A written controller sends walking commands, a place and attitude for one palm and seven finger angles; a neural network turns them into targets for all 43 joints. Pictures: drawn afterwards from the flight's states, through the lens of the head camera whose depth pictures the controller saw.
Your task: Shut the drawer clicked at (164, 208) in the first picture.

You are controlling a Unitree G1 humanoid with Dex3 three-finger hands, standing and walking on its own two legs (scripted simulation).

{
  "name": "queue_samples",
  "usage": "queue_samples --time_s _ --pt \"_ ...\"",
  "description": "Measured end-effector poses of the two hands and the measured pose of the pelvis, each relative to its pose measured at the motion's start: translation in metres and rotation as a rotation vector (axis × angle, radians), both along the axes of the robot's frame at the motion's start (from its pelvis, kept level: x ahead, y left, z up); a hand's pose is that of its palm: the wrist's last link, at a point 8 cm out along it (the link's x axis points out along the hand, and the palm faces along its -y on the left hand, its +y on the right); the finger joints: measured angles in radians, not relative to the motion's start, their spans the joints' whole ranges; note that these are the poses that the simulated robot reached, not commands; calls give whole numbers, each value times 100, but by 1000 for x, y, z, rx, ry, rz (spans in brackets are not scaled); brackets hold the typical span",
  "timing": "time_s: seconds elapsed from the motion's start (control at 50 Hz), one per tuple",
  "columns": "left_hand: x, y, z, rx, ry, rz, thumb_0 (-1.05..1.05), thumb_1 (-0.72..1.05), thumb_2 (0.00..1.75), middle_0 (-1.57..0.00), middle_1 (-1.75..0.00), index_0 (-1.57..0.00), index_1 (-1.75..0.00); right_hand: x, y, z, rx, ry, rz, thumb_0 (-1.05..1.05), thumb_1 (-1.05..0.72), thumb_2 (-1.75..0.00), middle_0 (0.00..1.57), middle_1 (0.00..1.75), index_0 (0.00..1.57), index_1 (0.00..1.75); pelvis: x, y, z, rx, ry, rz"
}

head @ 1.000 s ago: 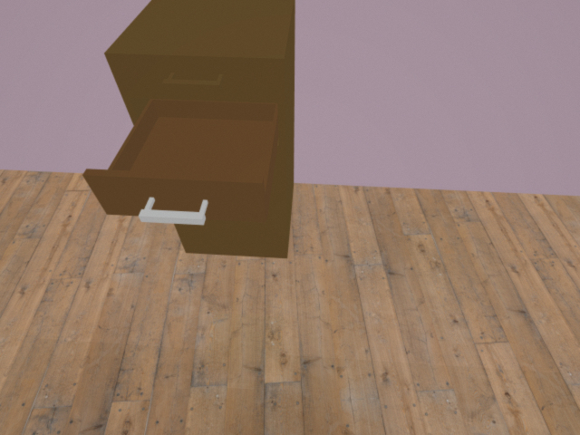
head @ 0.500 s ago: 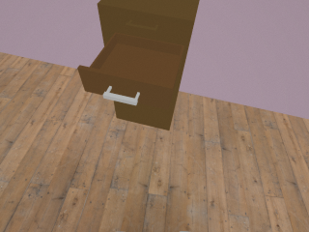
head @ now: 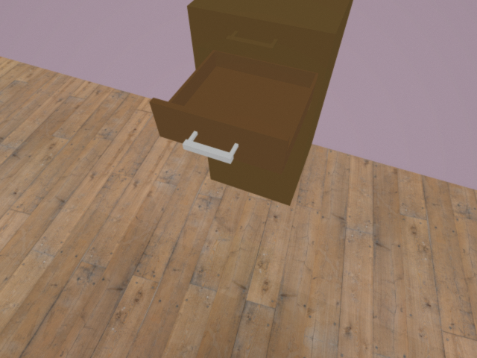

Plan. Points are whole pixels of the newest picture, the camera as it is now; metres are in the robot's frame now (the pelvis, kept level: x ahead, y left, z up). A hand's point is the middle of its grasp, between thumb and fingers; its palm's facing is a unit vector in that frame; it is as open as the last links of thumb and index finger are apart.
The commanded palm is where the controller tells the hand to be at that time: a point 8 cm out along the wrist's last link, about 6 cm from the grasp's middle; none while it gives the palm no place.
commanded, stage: stand and wait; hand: left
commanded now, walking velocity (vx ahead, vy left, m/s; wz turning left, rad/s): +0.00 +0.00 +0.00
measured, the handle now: (211, 146) +0.62 +0.11 -0.10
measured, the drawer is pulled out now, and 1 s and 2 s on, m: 0.30 0.30 0.30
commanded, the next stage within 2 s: look at it before walking up in 0.20 s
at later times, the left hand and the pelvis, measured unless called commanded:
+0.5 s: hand out of the picture +0.04 +0.18 -0.16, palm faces +0.01 -0.97 -0.23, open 7.4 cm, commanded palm none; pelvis +0.01 -0.01 +0.01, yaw -1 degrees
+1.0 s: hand out of the picture +0.04 +0.18 -0.16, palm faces +0.01 -0.97 -0.23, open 7.4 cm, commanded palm none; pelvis +0.00 -0.01 +0.01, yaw -2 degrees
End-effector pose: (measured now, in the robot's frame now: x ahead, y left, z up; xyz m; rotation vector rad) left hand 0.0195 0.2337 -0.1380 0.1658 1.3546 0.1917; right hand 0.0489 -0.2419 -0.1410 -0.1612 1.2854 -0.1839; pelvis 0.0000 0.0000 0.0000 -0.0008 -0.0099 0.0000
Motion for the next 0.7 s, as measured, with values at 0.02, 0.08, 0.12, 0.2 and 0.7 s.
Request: queue_samples --time_s 0.02,0.08,0.12,0.2,0.7 --pt "-4 -2 -3 -8 12 10 0 91 90 -20 -30 -20 -30 2 1 1 -6 -1 8 0 -91 -90 19 30 20 30 1 -1 0 5 -5 1" --pt "-13 -10 -5 -28 44 27 0 91 90 -20 -30 -20 -30 6 3 5 -10 6 24 0 -91 -90 19 30 20 30 3 -2 3 9 -8 -5" --pt "-17 -14 -4 -42 61 28 0 91 90 -20 -30 -20 -30 8 6 6 -3 10 27 0 -91 -90 19 30 20 30 3 -3 5 8 -4 -6" --pt "-19 -19 -1 -52 78 17 0 91 90 -20 -30 -20 -30 6 12 6 18 15 18 0 -91 -90 19 30 20 30 4 -5 8 6 0 -9" --pt "27 -6 12 11 -34 -49 0 91 90 -20 -30 -20 -30 -59 -2 6 20 142 -59 0 -91 -90 20 30 20 30 6 -14 12 5 -12 -24"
